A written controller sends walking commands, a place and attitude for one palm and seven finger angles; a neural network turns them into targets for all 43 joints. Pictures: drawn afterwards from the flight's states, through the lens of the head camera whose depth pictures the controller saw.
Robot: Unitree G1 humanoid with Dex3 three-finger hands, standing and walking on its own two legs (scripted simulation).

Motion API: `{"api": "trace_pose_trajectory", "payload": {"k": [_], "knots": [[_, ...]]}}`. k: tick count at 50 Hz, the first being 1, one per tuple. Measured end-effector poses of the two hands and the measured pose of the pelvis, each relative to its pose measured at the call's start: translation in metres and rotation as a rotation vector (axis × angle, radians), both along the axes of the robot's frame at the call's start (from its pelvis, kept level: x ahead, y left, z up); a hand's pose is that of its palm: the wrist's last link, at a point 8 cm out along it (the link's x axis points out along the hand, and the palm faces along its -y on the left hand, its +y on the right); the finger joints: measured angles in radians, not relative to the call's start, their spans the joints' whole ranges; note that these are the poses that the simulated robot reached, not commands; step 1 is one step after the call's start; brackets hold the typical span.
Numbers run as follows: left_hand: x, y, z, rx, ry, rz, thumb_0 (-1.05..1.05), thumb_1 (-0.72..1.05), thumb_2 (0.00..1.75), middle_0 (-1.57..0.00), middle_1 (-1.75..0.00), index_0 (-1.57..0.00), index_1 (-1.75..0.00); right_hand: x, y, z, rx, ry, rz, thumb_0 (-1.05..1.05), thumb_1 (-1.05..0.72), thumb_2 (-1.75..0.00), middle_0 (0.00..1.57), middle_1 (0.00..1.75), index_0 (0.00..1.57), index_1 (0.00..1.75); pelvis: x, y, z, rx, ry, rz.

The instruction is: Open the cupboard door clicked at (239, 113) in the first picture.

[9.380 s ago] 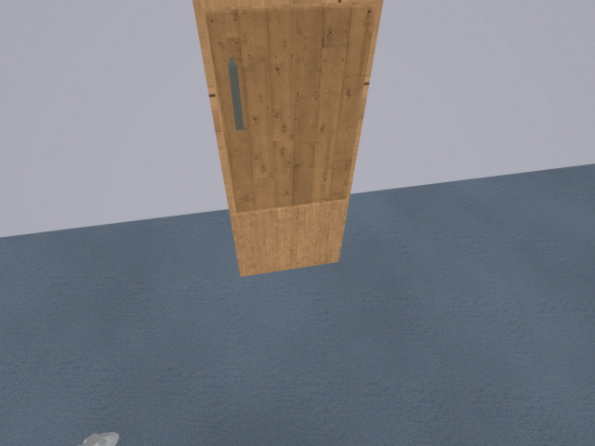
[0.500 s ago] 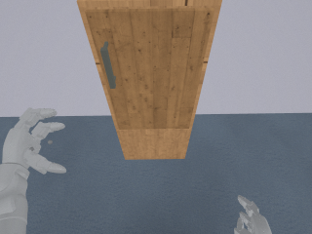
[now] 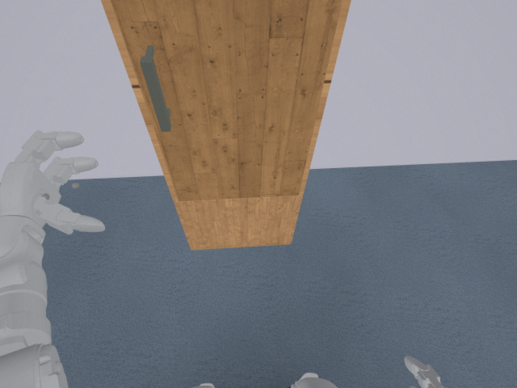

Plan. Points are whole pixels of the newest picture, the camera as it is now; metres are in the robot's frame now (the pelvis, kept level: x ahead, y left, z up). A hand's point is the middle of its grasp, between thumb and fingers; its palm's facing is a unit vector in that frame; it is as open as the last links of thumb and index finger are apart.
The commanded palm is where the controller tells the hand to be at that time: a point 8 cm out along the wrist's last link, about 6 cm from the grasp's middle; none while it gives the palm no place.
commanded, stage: move the hooked fingers beside the handle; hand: left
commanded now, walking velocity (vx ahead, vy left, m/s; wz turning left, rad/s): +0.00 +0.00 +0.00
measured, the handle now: (158, 91) +0.62 +0.21 +0.08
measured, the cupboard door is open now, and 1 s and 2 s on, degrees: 0 0 0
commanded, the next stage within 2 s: none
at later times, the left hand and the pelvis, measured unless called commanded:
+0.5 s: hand (101, 146) +0.46 +0.27 +0.09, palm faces +0.08 -1.00 -0.01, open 14.0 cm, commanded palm +0.44 +0.32 +0.08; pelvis +0.00 +0.02 -0.01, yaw +0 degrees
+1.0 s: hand (119, 111) +0.55 +0.27 +0.09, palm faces +0.08 -1.00 -0.01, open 14.0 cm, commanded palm +0.54 +0.31 +0.08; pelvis +0.01 +0.02 -0.02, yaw -1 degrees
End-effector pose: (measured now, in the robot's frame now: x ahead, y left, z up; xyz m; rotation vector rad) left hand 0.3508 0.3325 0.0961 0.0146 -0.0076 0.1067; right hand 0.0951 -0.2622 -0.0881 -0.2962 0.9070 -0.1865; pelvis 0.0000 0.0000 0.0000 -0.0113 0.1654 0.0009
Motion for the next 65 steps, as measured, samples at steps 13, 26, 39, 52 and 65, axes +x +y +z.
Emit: {"api": "trace_pose_trajectory", "payload": {"k": [13,26,39,52,65], "knots": [[0.044,-0.003,-0.004,-0.012,0.001,-0.026,-0.01,-0.5,0.3,-0.3,-1.2,-0.3,-1.2,-0.026,0.011,-0.006,-0.01,0.118,-0.043,0.01,-0.9,-0.9,0.2,0.3,0.21,0.3,0.003,0.013,-0.002,-0.013,0.044,0.0],[0.088,-0.008,-0.006,-0.001,0.027,-0.023,-0.01,-0.5,0.3,-0.3,-1.2,-0.3,-1.2,-0.049,0.019,-0.014,-0.002,0.229,-0.076,0.01,-0.9,-0.9,0.2,0.3,0.21,0.3,0.004,0.019,-0.007,-0.02,0.093,-0.001],[0.137,-0.009,-0.006,-0.003,0.027,-0.023,-0.01,-0.5,0.3,-0.3,-1.2,-0.3,-1.2,-0.097,0.011,-0.014,-0.034,0.409,-0.159,0.01,-0.9,-0.9,0.2,0.3,0.21,0.3,0.008,0.017,-0.014,-0.03,0.164,-0.011],[0.182,-0.014,-0.008,-0.014,0.044,-0.026,-0.01,-0.5,0.3,-0.3,-1.2,-0.3,-1.2,-0.125,0.013,-0.008,-0.046,0.543,-0.212,0.01,-0.9,-0.9,0.2,0.3,0.21,0.3,0.015,0.017,-0.017,-0.043,0.227,-0.014],[0.198,-0.014,-0.017,-0.007,0.058,-0.032,-0.01,-0.5,0.3,-0.3,-1.2,-0.3,-1.2,-0.125,0.028,-0.007,0.008,0.598,-0.248,0.01,-0.9,-0.9,0.2,0.3,0.21,0.3,0.03,0.02,-0.015,-0.047,0.256,-0.038]]}}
